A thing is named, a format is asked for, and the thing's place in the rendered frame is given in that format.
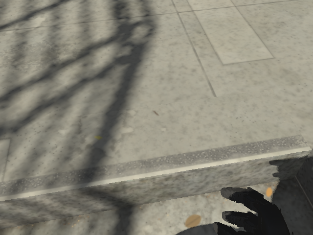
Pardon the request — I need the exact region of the right robot hand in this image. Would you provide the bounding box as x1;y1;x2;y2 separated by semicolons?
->
213;187;293;235

